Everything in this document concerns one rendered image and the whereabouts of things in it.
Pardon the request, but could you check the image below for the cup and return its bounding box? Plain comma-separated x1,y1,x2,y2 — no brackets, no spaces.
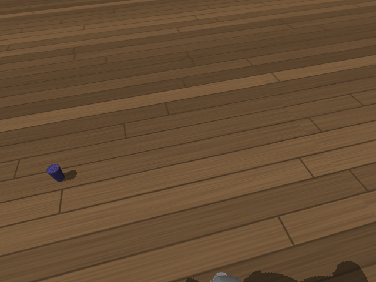
46,164,65,182

